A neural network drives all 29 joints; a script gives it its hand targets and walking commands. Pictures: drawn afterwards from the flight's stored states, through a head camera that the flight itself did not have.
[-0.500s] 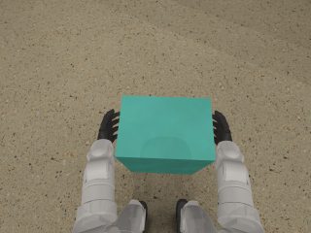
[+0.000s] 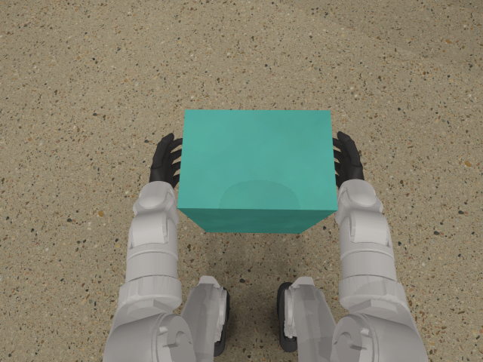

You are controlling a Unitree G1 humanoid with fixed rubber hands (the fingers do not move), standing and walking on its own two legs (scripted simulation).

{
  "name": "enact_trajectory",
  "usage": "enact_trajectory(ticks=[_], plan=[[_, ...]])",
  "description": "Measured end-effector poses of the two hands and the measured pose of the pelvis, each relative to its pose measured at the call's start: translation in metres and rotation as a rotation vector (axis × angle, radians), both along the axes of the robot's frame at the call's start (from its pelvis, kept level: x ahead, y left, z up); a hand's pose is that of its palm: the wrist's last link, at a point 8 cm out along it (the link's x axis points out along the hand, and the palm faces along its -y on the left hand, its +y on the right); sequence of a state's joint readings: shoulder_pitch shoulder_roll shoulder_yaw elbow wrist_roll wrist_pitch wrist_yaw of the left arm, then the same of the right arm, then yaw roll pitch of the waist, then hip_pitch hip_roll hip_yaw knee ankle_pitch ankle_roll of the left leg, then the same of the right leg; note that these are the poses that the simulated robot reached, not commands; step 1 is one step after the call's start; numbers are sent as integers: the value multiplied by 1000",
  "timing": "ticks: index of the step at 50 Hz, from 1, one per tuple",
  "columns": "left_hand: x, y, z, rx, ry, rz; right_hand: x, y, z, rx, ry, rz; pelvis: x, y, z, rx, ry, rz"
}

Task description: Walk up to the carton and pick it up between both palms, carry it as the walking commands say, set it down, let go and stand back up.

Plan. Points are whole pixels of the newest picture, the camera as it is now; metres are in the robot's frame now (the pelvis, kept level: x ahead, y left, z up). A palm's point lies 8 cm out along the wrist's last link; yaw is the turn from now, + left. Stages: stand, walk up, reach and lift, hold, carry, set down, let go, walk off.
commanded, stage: set down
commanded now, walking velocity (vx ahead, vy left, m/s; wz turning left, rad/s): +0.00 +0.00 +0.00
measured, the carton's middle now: (254, 184) +0.41 +0.01 -0.13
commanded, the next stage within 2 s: none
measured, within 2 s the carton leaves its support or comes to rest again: neither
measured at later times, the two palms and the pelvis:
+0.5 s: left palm (178, 182) +0.42 +0.16 -0.15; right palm (332, 180) +0.43 -0.14 -0.15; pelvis -0.01 +0.00 -0.08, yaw +1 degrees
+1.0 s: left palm (186, 185) +0.44 +0.17 -0.24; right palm (319, 182) +0.46 -0.14 -0.24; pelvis -0.03 +0.00 -0.16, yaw +1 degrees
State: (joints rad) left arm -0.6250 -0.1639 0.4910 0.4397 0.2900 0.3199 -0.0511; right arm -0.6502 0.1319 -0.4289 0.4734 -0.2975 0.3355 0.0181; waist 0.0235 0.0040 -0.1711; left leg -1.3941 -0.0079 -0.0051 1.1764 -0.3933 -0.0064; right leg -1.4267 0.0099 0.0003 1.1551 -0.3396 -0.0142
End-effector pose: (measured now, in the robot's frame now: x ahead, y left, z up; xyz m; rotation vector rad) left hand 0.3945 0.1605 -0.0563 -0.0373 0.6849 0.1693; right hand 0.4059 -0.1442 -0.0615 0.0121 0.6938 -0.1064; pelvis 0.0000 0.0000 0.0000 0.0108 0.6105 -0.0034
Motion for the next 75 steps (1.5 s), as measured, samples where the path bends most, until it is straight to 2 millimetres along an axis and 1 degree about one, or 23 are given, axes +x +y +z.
enact_trajectory(ticks=[16, 30, 42, 59, 75], plan=[[17, -1, -58, -3, 4, 5, 19, -1, -57, -2, 3, 1, -10, 0, -55, 10, 90, -1], [30, 2, -111, -2, 5, 14, 33, 3, -110, -4, 3, 6, -15, -1, -99, 14, 149, -1], [39, 4, -154, 3, 4, 16, 43, 4, -154, -8, 2, 12, -25, 0, -135, 17, 178, 0], [51, 7, -212, 14, 9, 20, 59, 8, -213, -16, 6, 31, -38, 1, -180, 18, 200, 6], [65, 9, -271, 23, 20, 13, 75, 10, -271, -24, 15, 42, -39, 2, -217, 17, 205, 9]])
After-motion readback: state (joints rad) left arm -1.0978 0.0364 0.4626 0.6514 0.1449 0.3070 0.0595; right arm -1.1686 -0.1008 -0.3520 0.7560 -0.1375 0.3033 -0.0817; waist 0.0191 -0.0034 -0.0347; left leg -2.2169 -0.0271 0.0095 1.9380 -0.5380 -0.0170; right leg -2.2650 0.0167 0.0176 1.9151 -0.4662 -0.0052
